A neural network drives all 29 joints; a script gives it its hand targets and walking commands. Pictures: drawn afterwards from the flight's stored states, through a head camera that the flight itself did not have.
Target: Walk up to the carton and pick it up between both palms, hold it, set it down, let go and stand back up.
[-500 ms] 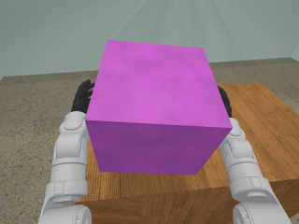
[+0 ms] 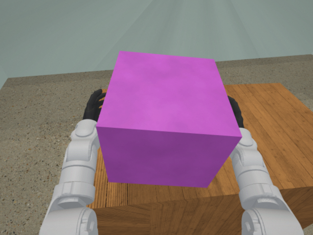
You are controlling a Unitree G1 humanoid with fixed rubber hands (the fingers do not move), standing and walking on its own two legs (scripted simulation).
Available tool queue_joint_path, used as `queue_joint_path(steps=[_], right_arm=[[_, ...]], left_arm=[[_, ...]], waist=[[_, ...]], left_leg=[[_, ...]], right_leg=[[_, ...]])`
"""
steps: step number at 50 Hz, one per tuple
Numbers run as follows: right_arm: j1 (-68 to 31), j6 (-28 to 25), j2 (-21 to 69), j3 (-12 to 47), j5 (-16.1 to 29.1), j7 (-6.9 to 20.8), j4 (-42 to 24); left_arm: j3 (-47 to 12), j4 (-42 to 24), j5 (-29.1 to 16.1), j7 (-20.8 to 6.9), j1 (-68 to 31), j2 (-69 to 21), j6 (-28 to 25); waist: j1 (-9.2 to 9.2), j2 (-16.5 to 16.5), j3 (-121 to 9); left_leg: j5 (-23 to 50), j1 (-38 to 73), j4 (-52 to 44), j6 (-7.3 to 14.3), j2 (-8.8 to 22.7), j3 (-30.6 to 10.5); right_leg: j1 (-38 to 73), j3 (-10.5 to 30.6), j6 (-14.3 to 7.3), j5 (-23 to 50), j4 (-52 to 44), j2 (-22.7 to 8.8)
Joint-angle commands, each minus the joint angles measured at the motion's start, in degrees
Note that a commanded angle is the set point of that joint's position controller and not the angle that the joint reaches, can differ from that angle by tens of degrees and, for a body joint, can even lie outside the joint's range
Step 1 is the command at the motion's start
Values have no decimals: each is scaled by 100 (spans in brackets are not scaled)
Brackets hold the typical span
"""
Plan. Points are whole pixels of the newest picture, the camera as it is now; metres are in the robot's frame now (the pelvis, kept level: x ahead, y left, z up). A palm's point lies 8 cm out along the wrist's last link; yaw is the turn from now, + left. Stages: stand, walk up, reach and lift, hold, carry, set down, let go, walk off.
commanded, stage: set down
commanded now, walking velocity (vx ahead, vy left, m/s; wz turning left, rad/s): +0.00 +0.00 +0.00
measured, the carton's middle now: (162, 118) +0.42 -0.05 +0.11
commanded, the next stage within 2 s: none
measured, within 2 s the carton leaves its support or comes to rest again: rests again in 1.76 s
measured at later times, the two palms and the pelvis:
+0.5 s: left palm (100, 122) +0.41 +0.13 +0.11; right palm (234, 130) +0.36 -0.24 +0.11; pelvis +0.01 +0.00 +0.00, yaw -1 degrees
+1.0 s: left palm (107, 126) +0.42 +0.11 +0.09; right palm (235, 135) +0.37 -0.25 +0.08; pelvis +0.01 +0.00 +0.00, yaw -2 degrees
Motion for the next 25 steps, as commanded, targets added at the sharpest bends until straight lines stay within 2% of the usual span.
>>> queue_joint_path(steps=[1, 10, 25], right_arm=[[-4417, -554, 2747, 1912, 22, 632, -1597], [-4302, -657, 2756, 1663, -196, 724, -1231], [-4205, -861, 2635, 1429, -430, 870, -1017]], left_arm=[[-2438, -789, -379, -562, -4015, -3256, -465], [-2068, -355, -216, -559, -4022, -3107, -697], [-2080, -79, -219, -418, -4172, -3187, -1010]], waist=[[-7, 84, -2592], [56, 27, -2621], [-27, 106, -2956]], left_leg=[[1187, 787, -18, -309, -90, 289], [1119, 515, -76, -257, -105, 360], [1459, 637, 63, -366, -25, 325]], right_leg=[[769, -354, 355, 1851, 155, 112], [1017, -295, 409, 2284, 246, 76], [803, -341, 371, 2597, 303, 84]])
